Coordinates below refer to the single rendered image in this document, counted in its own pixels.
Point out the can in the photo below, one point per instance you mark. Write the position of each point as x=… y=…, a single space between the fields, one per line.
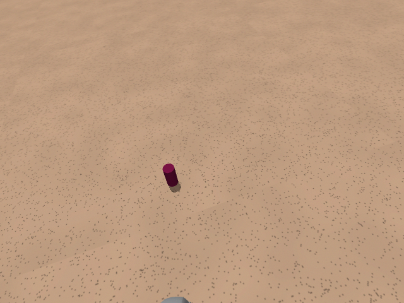
x=170 y=175

